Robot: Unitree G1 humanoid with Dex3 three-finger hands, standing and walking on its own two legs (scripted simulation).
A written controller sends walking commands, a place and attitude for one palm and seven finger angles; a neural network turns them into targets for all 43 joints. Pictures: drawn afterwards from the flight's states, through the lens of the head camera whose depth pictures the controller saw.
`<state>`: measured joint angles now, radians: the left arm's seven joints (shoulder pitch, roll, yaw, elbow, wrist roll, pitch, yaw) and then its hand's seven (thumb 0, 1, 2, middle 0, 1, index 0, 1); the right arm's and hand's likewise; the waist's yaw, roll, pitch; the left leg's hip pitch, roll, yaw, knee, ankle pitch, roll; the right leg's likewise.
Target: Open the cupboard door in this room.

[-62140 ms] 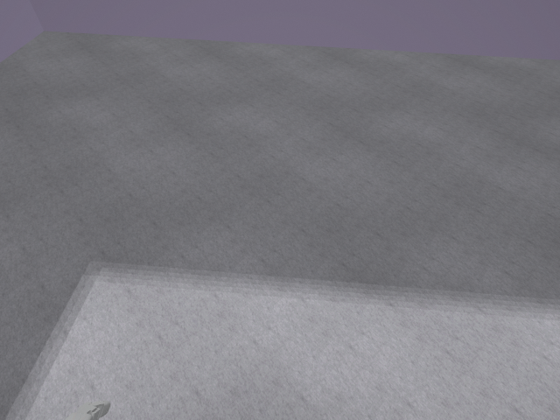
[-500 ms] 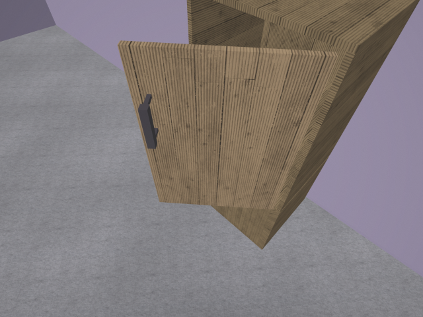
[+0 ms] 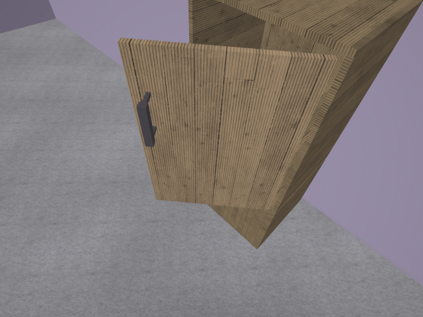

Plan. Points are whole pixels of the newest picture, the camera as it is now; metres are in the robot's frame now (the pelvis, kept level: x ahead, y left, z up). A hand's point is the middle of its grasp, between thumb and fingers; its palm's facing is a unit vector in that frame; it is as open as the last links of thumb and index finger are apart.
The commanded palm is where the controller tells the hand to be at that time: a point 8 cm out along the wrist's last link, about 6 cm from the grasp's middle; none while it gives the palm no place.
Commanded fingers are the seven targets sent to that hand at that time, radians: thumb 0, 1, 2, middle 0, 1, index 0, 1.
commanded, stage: look again from close up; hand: left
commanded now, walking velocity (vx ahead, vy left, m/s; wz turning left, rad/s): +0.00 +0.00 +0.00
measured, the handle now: (148, 120) +0.51 +0.19 +0.06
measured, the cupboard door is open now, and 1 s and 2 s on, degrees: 40 40 40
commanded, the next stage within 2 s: raise the hand with hooked fingers in 0.40 s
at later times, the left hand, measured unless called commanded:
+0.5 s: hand out of the picture +0.00 +0.17 -0.18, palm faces +0.03 -0.98 -0.18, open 7.4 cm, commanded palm +0.08 +0.22 -0.07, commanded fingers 0.00 0.88 0.89 -0.20 -0.31 -0.20 -0.31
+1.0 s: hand out of the picture +0.12 +0.18 -0.04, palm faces +0.14 -0.99 -0.03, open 9.0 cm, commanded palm +0.11 +0.24 -0.02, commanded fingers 0.00 0.29 0.64 -0.24 -0.69 -0.24 -0.69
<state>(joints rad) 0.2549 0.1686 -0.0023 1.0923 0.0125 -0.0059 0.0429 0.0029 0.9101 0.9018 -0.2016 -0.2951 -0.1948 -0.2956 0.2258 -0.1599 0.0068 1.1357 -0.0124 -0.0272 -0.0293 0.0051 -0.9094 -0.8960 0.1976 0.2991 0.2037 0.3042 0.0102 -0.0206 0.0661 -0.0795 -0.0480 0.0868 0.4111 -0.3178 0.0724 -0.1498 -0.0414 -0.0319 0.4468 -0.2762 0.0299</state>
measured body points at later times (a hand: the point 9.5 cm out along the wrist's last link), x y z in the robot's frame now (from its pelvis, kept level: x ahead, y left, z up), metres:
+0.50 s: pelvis -0.01 +0.00 +0.00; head +0.02 +0.01 +0.45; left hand +0.00 +0.22 -0.16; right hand -0.01 -0.23 -0.15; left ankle -0.06 +0.06 -0.74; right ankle -0.02 -0.14 -0.74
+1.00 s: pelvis -0.06 -0.06 -0.08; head -0.01 -0.04 +0.37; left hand +0.10 +0.24 -0.04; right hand +0.20 -0.29 -0.10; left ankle -0.06 +0.06 -0.74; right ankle -0.02 -0.13 -0.74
